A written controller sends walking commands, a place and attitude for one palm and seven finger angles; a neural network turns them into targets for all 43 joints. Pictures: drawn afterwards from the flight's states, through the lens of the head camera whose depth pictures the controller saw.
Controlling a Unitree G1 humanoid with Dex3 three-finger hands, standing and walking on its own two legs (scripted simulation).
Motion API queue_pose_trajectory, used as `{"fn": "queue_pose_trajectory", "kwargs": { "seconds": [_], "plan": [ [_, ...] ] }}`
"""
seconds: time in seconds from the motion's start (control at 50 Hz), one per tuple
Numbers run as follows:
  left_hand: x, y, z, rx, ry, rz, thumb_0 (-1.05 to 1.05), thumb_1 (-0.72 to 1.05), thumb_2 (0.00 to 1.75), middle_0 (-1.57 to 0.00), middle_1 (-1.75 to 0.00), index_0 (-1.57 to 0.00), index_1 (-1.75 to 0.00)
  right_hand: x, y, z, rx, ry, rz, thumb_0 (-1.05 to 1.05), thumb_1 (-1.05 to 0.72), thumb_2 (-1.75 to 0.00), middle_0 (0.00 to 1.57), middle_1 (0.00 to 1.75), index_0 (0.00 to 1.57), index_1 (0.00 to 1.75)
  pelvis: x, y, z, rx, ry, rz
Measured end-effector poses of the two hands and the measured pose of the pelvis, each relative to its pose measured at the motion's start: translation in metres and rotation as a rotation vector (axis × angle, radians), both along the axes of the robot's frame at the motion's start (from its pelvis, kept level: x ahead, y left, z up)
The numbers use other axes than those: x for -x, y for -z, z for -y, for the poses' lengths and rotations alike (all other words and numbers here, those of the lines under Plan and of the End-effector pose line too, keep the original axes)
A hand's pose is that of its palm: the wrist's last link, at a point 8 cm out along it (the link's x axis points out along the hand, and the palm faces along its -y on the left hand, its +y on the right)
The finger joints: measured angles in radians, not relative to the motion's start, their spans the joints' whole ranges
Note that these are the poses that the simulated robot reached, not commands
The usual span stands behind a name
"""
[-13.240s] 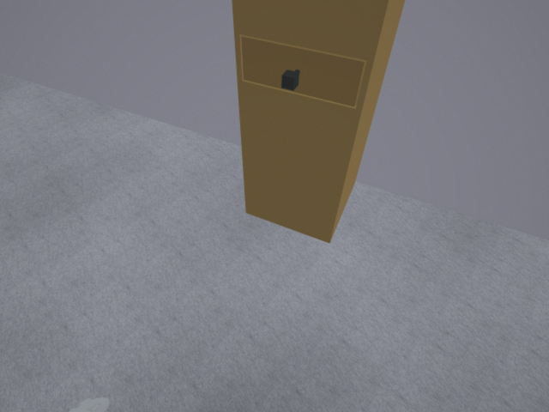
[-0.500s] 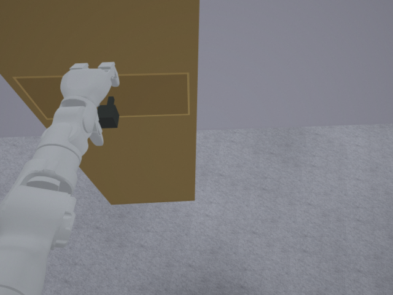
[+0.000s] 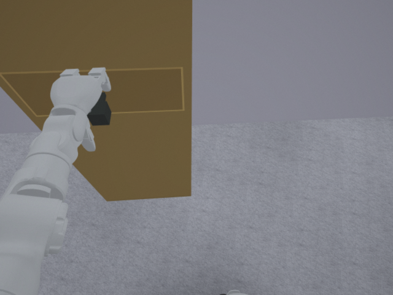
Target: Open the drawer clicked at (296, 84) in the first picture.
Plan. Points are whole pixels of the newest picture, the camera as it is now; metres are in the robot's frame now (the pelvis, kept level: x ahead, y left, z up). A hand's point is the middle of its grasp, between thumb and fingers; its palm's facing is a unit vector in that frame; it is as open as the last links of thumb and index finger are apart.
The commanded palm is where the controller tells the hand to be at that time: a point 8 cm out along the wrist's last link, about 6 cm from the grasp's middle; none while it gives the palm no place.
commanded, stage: lower the fingers behind the handle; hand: left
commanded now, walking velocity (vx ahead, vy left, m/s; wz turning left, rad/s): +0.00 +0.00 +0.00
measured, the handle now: (100, 106) +0.53 +0.21 +0.02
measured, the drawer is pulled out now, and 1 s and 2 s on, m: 0.00 0.00 0.00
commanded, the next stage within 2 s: close the thumb around the handle in 1.20 s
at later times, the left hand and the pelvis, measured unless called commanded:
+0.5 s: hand (92, 119) +0.49 +0.22 +0.03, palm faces -0.05 -0.03 -1.00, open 13.8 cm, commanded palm +0.48 +0.22 +0.08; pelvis -0.01 +0.01 -0.01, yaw +0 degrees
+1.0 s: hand (96, 125) +0.49 +0.22 +0.00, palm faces -0.05 -0.03 -1.00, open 13.9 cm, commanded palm +0.48 +0.21 +0.06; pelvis -0.01 +0.01 -0.02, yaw -1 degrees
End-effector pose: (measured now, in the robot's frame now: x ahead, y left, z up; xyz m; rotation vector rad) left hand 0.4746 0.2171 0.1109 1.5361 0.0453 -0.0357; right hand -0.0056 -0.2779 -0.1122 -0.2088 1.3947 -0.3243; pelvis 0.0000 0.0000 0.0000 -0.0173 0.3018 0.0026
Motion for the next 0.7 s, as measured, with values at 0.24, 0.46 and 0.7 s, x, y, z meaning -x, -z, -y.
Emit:
{"fn": "queue_pose_trajectory", "kwargs": {
  "seconds": [0.24, 0.46, 0.7],
  "plan": [
    [0.003, 0.015, -0.007, -0.017, -0.038, -0.029, 0.0, -0.48, 0.3, -0.32, -1.2, -0.32, -1.2, -0.005, 0.002, -0.005, -0.002, -0.001, 0.028, 0.0, -0.91, -0.9, 0.21, 0.3, 0.2, 0.3, 0.003, 0.002, -0.001, 0.003, -0.001, -0.01],
    [0.001, 0.028, -0.003, -0.007, -0.012, -0.008, 0.0, -0.48, 0.3, -0.32, -1.2, -0.32, -1.21, 0.003, 0.007, -0.01, 0.0, -0.008, 0.007, 0.0, -0.91, -0.9, 0.21, 0.3, 0.2, 0.3, 0.006, 0.009, -0.005, 0.008, -0.004, -0.036],
    [-0.003, 0.043, 0.0, -0.005, -0.029, -0.021, 0.0, -0.48, 0.3, -0.31, -1.2, -0.31, -1.22, 0.025, 0.008, -0.015, 0.006, 0.022, -0.027, 0.0, -0.91, -0.9, 0.21, 0.3, 0.2, 0.3, 0.011, 0.014, -0.009, 0.012, 0.008, -0.056]
  ]
}}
